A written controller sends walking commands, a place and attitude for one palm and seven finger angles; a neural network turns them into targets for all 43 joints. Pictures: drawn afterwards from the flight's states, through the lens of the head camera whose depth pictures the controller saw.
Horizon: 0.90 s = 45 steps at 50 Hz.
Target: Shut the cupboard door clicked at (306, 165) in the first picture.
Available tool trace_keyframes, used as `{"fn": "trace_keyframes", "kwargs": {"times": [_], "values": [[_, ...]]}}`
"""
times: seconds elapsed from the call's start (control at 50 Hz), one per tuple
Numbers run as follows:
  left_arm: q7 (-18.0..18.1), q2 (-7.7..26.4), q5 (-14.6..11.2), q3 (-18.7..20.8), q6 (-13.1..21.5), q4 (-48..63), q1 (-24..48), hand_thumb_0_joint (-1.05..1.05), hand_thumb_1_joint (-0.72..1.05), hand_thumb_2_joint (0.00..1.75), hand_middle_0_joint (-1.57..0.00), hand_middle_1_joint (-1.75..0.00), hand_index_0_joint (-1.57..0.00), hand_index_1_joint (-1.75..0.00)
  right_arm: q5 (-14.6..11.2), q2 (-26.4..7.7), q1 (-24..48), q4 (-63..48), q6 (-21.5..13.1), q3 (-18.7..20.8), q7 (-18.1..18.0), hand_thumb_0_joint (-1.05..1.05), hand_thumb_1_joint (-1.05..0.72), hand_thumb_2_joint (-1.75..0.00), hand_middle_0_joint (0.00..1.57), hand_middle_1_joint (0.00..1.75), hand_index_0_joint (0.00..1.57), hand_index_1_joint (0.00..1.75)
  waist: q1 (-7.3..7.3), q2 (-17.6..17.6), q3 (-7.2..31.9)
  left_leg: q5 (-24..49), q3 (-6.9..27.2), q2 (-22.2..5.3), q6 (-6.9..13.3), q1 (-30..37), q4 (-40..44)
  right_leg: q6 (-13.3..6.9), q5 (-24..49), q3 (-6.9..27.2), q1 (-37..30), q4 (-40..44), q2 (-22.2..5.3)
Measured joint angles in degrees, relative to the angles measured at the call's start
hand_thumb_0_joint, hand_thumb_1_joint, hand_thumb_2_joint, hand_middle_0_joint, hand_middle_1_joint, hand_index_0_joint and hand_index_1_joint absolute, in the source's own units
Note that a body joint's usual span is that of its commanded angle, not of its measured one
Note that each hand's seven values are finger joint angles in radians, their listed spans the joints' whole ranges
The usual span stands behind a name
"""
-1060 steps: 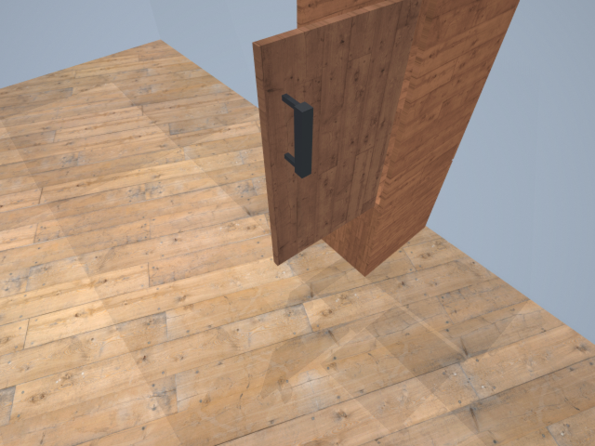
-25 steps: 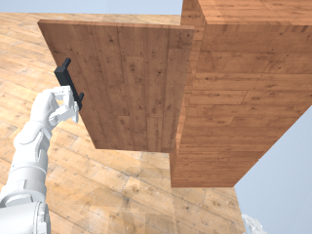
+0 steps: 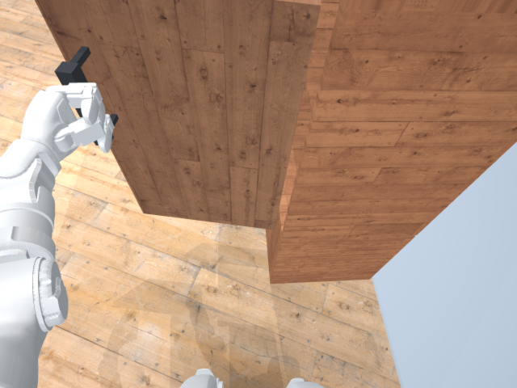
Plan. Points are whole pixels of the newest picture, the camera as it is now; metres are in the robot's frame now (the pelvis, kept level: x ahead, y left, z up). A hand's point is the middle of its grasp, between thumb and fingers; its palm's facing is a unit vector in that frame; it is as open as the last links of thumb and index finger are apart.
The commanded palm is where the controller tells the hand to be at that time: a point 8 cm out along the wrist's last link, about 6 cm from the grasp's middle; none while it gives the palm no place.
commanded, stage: push the door shut along its arc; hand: left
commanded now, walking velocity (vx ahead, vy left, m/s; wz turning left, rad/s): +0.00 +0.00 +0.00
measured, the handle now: (94, 99) +0.54 +0.25 +0.12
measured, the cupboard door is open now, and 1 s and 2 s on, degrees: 80 70 62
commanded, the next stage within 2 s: pull the fist back off the door in 1.16 s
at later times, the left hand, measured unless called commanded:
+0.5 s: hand (140, 103) +0.51 +0.17 +0.13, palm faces -0.31 -0.95 +0.01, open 3.1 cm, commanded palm +0.53 +0.21 +0.12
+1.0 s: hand (159, 86) +0.55 +0.14 +0.14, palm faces -0.37 -0.93 -0.01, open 2.9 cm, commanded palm +0.59 +0.16 +0.12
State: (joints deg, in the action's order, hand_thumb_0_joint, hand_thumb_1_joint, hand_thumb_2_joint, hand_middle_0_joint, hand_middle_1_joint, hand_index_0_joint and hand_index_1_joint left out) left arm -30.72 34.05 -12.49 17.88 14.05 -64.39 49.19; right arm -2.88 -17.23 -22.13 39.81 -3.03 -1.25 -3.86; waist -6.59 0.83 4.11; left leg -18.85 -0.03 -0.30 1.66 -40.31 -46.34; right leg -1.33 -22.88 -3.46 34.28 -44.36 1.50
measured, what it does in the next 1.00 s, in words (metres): stands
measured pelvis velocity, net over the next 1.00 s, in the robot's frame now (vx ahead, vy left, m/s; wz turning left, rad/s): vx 0.00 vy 0.00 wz -0.04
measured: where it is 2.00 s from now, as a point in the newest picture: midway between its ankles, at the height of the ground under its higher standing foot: outside the picture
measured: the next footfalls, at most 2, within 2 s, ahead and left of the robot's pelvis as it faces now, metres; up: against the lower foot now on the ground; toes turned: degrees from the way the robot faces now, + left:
none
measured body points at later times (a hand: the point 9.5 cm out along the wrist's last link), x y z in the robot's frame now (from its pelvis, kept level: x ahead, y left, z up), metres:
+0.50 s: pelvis -0.01 +0.01 -0.02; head +0.10 +0.03 +0.42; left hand +0.52 +0.22 +0.14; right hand +0.00 -0.27 -0.12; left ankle +0.04 +0.10 -0.70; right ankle -0.01 -0.11 -0.70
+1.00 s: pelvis +0.00 +0.00 -0.03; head +0.13 +0.02 +0.40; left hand +0.56 +0.20 +0.14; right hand -0.06 -0.27 -0.12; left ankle +0.04 +0.10 -0.70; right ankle -0.01 -0.11 -0.70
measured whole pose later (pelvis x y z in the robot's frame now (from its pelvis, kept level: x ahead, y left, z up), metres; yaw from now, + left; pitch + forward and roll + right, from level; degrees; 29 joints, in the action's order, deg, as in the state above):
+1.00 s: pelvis +0.00 +0.00 -0.03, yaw -2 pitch +21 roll -4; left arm -32.8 40.5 -6.4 13.0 8.6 -77.9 75.3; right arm -0.5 -16.9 -24.3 42.2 -2.9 -2.5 -3.7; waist -13.2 2.0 4.2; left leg -22.1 0.8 -2.4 1.7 -55.8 -56.4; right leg -1.4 -24.8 -4.1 48.8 -52.0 3.5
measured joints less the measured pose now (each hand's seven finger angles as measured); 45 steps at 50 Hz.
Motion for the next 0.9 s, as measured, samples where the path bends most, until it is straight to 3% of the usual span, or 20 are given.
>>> {"fn": "trace_keyframes", "kwargs": {"times": [0.38,0.52,0.68,0.78,0.9], "values": [[0.5,0.7,2.4,-4.6,-2.2,-6.6,13.4,0.02,0.9,0.9,-1.3,-1.5,-1.31,-1.5,1.5,0.2,0.8,1.4,-2.5,-0.7,0.5,0.0,-0.91,-0.9,0.21,0.3,0.2,0.3,-2.26,0.3,0.2,-0.8,0.7,0.2,0.8,-8.5,-5.0,0.7,-0.5,-0.7,7.6,-4.0,-0.2],[0.4,1.2,4.4,-2.5,-2.9,-9.2,17.0,0.02,0.9,0.9,-1.3,-1.5,-1.3,-1.5,1.9,0.3,0.7,0.3,-2.4,-1.2,0.6,0.0,-0.91,-0.9,0.21,0.3,0.2,0.3,-4.39,0.8,0.2,-1.4,-0.1,-0.4,1.0,-10.1,-6.2,0.8,-0.7,0.0,9.6,-5.0,0.3],[-0.5,4.9,6.9,0.7,-3.0,-13.0,21.3,0.01,0.89,0.91,-1.3,-1.5,-1.3,-1.5,2.2,0.1,-1.0,-1.4,-0.9,-1.6,0.5,0.0,-0.91,-0.9,0.21,0.3,0.2,0.3,-6.96,1.7,-0.1,-2.4,-1.1,-1.5,0.9,-12.4,-7.8,0.8,-1.0,1.2,12.3,-6.4,1.2],[-1.6,6.7,7.4,0.2,-3.2,-13.0,22.1,0.0,0.85,0.91,-1.3,-1.5,-1.3,-1.5,2.2,0.4,-2.9,-0.8,0.5,-1.3,0.4,0.0,-0.91,-0.9,0.21,0.3,0.2,0.3,-7.0,1.8,0.0,-3.0,-1.1,-2.0,0.7,-13.5,-8.6,0.6,-1.5,1.2,13.5,-7.1,1.7],[-2.3,6.7,6.6,-2.5,-4.6,-12.9,23.9,-0.01,0.84,0.92,-1.3,-1.5,-1.3,-1.5,2.3,0.7,-3.5,1.3,0.9,-1.2,0.5,0.0,-0.91,-0.9,0.21,0.3,0.2,0.3,-6.58,1.5,0.1,-3.2,-0.1,-2.0,0.3,-14.5,-9.2,0.2,-1.8,0.2,13.9,-7.2,1.9]]}}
